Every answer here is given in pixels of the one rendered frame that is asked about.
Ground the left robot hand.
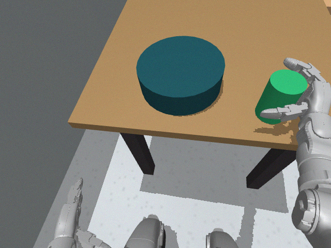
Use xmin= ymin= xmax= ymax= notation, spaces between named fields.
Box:
xmin=54 ymin=177 xmax=111 ymax=248

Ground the right robot hand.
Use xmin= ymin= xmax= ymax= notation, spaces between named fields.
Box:
xmin=260 ymin=57 xmax=331 ymax=122

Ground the left robot arm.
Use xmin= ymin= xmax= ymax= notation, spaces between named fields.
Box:
xmin=47 ymin=237 xmax=77 ymax=248

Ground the right robot arm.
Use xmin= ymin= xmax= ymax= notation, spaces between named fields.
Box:
xmin=291 ymin=113 xmax=331 ymax=248

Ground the table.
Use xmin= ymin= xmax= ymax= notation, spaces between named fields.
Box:
xmin=68 ymin=0 xmax=331 ymax=189

